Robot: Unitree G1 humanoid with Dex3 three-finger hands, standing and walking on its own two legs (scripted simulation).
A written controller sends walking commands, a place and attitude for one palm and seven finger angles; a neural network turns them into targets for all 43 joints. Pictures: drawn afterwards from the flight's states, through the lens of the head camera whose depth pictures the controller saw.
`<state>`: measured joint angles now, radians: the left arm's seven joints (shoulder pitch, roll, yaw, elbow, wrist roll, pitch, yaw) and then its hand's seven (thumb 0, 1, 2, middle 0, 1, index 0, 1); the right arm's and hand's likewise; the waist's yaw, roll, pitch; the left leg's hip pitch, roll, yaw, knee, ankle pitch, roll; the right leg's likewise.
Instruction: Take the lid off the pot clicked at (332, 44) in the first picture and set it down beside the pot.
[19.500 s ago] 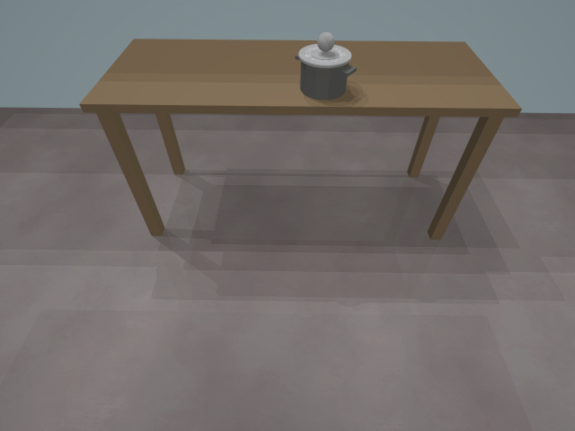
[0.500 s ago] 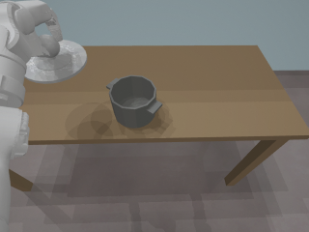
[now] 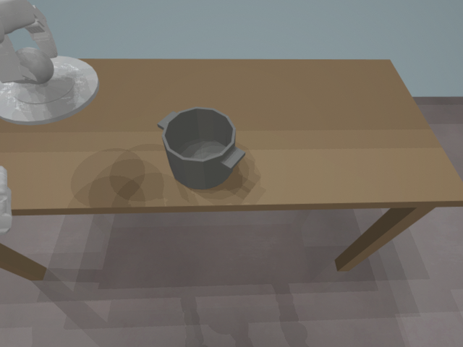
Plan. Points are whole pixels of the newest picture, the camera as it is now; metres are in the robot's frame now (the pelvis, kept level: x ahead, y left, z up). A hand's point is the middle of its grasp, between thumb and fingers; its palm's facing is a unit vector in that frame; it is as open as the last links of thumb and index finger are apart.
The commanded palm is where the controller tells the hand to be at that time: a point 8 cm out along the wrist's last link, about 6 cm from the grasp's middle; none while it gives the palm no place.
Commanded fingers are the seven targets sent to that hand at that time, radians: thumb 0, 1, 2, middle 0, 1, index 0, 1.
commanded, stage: lower the lid onto the table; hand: left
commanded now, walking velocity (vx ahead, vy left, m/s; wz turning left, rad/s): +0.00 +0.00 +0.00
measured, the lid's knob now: (33, 66) +0.51 +0.29 +0.19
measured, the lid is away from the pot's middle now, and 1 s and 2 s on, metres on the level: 0.25 0.24 0.24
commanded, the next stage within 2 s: none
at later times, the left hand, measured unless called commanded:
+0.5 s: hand (27, 75) +0.48 +0.29 +0.20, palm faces -0.35 -0.07 -0.93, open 8.5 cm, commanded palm +0.50 +0.28 +0.27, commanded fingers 0.00 0.57 1.08 -0.83 -1.04 -0.75 -0.99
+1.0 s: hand (43, 91) +0.49 +0.28 +0.17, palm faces -0.39 -0.06 -0.92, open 8.5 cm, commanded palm +0.52 +0.28 +0.23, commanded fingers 0.00 0.57 1.08 -0.83 -1.04 -0.75 -0.99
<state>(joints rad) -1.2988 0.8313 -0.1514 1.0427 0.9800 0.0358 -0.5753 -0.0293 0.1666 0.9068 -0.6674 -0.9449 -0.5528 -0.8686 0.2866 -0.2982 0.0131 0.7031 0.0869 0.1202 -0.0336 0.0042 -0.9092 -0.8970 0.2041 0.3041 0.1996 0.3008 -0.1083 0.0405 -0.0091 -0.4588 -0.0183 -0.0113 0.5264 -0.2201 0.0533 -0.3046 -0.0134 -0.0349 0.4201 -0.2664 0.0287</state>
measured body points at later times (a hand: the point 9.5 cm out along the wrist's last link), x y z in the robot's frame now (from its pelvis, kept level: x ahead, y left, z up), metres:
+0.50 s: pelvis +0.00 +0.00 +0.00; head +0.07 +0.01 +0.44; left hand +0.50 +0.29 +0.25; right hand +0.04 -0.27 -0.13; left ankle +0.02 +0.08 -0.74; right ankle -0.04 -0.14 -0.74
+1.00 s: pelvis +0.00 +0.01 +0.00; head +0.08 +0.01 +0.44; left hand +0.50 +0.28 +0.22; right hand +0.01 -0.28 -0.13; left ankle +0.02 +0.08 -0.74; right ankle -0.04 -0.14 -0.74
